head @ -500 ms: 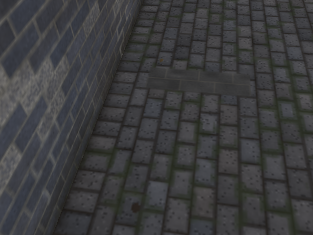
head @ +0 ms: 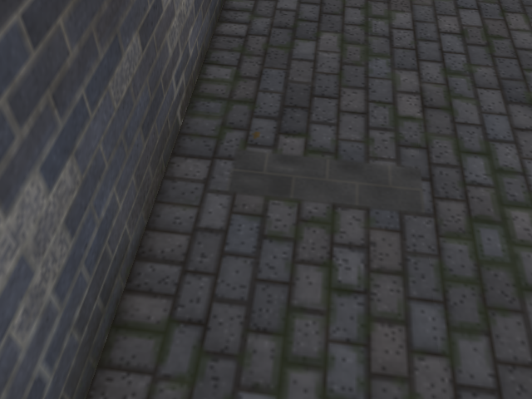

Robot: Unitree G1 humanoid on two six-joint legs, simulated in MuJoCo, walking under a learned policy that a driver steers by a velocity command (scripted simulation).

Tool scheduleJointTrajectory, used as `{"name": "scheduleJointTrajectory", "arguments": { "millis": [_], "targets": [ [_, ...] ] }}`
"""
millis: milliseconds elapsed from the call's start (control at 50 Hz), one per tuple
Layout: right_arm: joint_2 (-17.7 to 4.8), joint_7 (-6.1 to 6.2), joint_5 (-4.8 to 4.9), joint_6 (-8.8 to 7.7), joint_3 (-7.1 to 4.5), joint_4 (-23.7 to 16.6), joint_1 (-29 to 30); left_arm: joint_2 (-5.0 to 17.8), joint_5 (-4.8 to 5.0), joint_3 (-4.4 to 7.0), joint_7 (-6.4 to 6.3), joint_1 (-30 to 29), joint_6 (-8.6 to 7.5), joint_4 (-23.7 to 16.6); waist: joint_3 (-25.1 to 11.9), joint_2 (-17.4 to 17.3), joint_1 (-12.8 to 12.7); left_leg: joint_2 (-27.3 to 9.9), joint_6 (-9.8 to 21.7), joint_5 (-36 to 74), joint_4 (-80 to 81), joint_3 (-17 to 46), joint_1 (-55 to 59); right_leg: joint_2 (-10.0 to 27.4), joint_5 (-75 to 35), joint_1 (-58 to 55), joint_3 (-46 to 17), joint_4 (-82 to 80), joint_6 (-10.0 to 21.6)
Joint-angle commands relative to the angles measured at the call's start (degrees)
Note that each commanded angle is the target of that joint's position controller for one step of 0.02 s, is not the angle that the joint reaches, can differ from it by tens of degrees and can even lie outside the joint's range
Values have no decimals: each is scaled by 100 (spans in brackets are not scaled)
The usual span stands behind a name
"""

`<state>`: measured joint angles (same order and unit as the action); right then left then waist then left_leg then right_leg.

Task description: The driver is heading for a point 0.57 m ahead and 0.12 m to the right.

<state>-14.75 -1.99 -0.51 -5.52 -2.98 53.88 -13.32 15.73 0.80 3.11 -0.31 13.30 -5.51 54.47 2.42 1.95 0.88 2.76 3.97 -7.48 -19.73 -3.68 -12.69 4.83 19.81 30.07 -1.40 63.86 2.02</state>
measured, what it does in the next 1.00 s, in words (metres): walks ahead, turning right: right foot, then left foot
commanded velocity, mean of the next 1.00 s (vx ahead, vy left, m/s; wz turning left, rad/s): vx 0.40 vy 0.00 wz -0.25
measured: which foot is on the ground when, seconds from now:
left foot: down 0.00-0.38, up 0.40-0.84, down 0.86-1.00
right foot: up 0.00-0.36, down 0.38-0.90, up 0.92-1.00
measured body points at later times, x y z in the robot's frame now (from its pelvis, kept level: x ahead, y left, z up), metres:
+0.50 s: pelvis +0.27 -0.10 -0.02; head +0.31 -0.12 +0.43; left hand +0.44 +0.15 -0.13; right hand +0.31 -0.38 -0.15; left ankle +0.19 +0.07 -0.64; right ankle +0.33 -0.18 -0.74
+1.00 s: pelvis +0.51 -0.12 -0.01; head +0.54 -0.12 +0.43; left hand +0.64 +0.13 -0.15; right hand +0.60 -0.41 -0.12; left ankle +0.64 -0.06 -0.74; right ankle +0.38 -0.22 -0.68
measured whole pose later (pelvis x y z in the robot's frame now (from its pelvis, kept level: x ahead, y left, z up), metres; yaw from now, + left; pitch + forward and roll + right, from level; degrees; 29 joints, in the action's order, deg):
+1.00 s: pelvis +0.51 -0.12 -0.01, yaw -17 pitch +1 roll +0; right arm -13.6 -1.8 -1.2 -5.3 -0.9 49.8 -3.5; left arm 16.0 0.7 2.9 -1.8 14.9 0.7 50.7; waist 3.1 1.8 -0.3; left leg 1.3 2.3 -4.0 -26.5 -1.7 -23.3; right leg -2.6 32.1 18.9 -4.8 58.8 -0.6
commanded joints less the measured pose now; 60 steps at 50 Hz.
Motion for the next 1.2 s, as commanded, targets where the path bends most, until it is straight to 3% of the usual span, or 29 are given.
{"name": "scheduleJointTrajectory", "arguments": {
  "millis": [20, 140, 260, 320, 340, 360, 380, 400, 420, 440, 480, 500, 560, 620, 680, 780, 840, 860, 880, 900, 920, 940, 960, 980, 1020, 1100, 1160, 1180, 1200],
  "targets": [
    [-906, 52, 6, -149, -168, -226, 75, 199, -95, 23, -20, 182, 28, -325, -215, -467, -251, -1772, 1171, 707, 1380, 1540, 264, 404, -649, 618, -211, -430, -175],
    [-950, 185, 49, -101, -127, 48, -453, 163, -58, 6, 83, -885, 57, -703, 13, -672, 28, -1456, 650, 964, 1370, 417, 484, 159, -2706, 758, 22, -2091, -225],
    [-1024, 175, 20, 54, -113, 180, -707, 237, 26, 10, 271, -1568, 129, -1128, 432, -679, 283, -1885, 482, 710, 1140, -2, 1437, -6, -2272, 1078, 48, -2691, -1],
    [-1131, 311, 63, 169, -144, 111, -553, 402, 18, 101, 452, -1329, 93, -1235, 249, -867, 98, -1935, 218, 2610, 248, -332, 1682, -243, -1352, 441, 473, -2909, 277],
    [-1309, 367, 163, 234, -208, 63, -462, 492, 34, 167, 450, -986, 115, -1229, -47, -803, -128, -1894, 151, 3462, -436, -350, 1720, -450, -1175, -158, 658, -3121, 391],
    [-1237, 386, 110, 295, -188, 0, -494, 735, 42, 338, 414, -33, 141, -968, -578, -625, -567, -1658, 37, 4141, -1593, -562, 1424, -816, -1359, -1386, 819, -3166, 571],
    [-1099, 409, 10, 279, -129, -181, -594, 1277, 51, 538, 307, 907, 180, -791, -1176, 124, -876, -1416, -203, 2841, -3440, -659, 117, -106, -1484, -3027, -430, -3229, 935],
    [-147, 298, -109, 69, 154, -441, -1188, 1843, 86, 609, 282, 987, 188, -800, -1869, 1714, -266, -85, -583, -2110, -5543, -246, -2403, 1319, -433, -4943, -3753, -3996, 2077],
    [-731, 225, 119, -180, 43, -494, -547, 1310, 78, 454, 281, 1224, 142, -851, -2277, 994, -696, -157, -425, -2430, -6079, 877, -2993, 1450, 45, -5191, -4523, -4742, 1995],
    [-960, 178, 309, -313, -38, -678, 8, 1077, 18, 392, 250, 1032, 99, -840, -1533, 768, -740, -427, -252, -1965, -6062, 878, -3460, 1265, -337, -4726, -3699, -4716, 1694],
    [-899, 249, 127, -358, -67, -731, 338, 778, -30, 285, 228, 222, 80, -1079, -862, -68, -345, -862, -175, -1202, -5181, 839, -2919, 828, -1414, -3098, -2493, -4775, 1416],
    [-926, 259, 97, -282, -111, -739, 233, 650, -108, 232, 207, -18, 75, -1192, -796, 49, -109, -989, -179, -1051, -4902, 900, -2463, 685, -1788, -2550, -2208, -4908, 1386],
    [-706, 263, 3, -75, -126, -771, 142, 717, -40, 247, 124, -39, 57, -1262, -590, 55, 70, -986, -404, -776, -4087, 767, -2214, 496, -2184, -1897, -1708, -5209, 1455],
    [-535, 195, 13, -11, -76, -844, 602, 764, -14, 258, -21, 355, 68, -1093, -371, 61, -111, -998, -589, 320, -3006, 700, -2511, 516, -2322, -2062, -1271, -5506, 1353],
    [-440, 131, 1, -89, -50, -941, 1145, 715, -45, 221, -105, 457, 125, -981, -166, 132, -270, -698, -562, 1442, -1687, 473, -1927, 100, -3289, -1864, -573, -5303, 942],
    [-504, 63, 0, -162, -27, -1046, 1536, 645, -52, 179, -101, 681, 245, -692, -134, 337, -425, -402, -353, 1712, -863, 471, -1542, 260, -3484, -2461, -713, -4869, 769],
    [-819, 45, -59, -226, -102, -848, 994, 684, -52, 185, -141, 454, 302, -666, -353, 388, -88, -342, -120, 1144, -544, 567, -1181, 410, -4156, -3065, -983, -4054, 681],
    [-884, 55, -141, -262, -129, -698, 598, 699, -71, 179, -142, 314, 339, -692, -529, 269, 163, -358, -22, 1976, -199, 485, -571, 131, -4389, -3046, -872, -3425, 517],
    [-1174, 55, -255, -303, -162, -631, 247, 555, -170, 127, -129, 543, 334, -776, -1192, -246, 100, -974, 242, 4233, -677, 966, 737, -236, -3507, -2473, -778, -2442, 324],
    [-1233, 56, -288, -257, -145, -600, -40, 298, -151, 31, -103, 1275, 324, -604, -2019, -1256, 68, -2119, 1148, 5909, -1046, 2006, 2531, -745, -831, -1106, -633, -835, -52],
    [-740, 14, -138, -148, -29, -446, -342, 313, -66, 4, -72, 1556, 361, -455, -2766, -1664, 186, -2721, 1647, 5460, -834, 2916, 2988, -939, 2084, -570, -701, 13, -216],
    [-669, -18, -11, -72, 12, -459, -152, 811, 13, 129, -80, 1130, 452, -512, -2321, -1056, 237, -2540, 1463, 3525, -478, 2961, 2351, -702, 2046, -329, -933, 343, -244],
    [-659, 7, -2, 2, 35, -546, 351, 860, 53, 165, -134, 616, 577, -609, -1506, -713, 157, -2293, 1206, 2277, -165, 2589, 1489, -498, 1674, -110, -681, 351, -323],
    [-563, 36, -23, 65, 83, -586, 735, 742, 41, 163, -209, 491, 691, -592, -921, -613, 29, -2102, 989, 1171, 166, 2300, 544, -274, 1334, -174, -512, 60, -371],
    [-568, 87, -106, 151, 84, -613, 1162, 489, -16, 135, -316, 534, 817, -520, -449, -945, -191, -1572, 664, -17, 661, 1761, -626, -141, 789, -844, -314, -902, -432],
    [-604, 154, -46, 161, 53, -466, 1089, 294, -62, 86, -346, 612, 726, -323, -845, -963, -237, -1320, 632, -19, 542, 1265, -681, -240, -193, -1826, 26, -2537, -402],
    [-518, 177, 24, 212, 102, -333, 1034, 327, -203, 81, -235, 471, 787, -295, -720, -757, -309, -1075, 226, -1876, 563, 1142, -1120, -246, -1109, -2551, 9, -3509, -182],
    [-445, 161, -14, 228, 132, -286, 946, 458, -228, 77, -245, 336, 795, -386, -475, -587, -231, -911, -23, -2264, 439, 1055, -1218, 44, -934, -2418, -322, -3898, -41],
    [-495, 162, -29, 250, 89, -302, 772, 849, -136, 155, -255, 167, 788, -363, -201, 25, 79, -535, -213, -2023, 287, 700, -1014, 75, -11, -1750, -433, -3982, 120]
  ]
}}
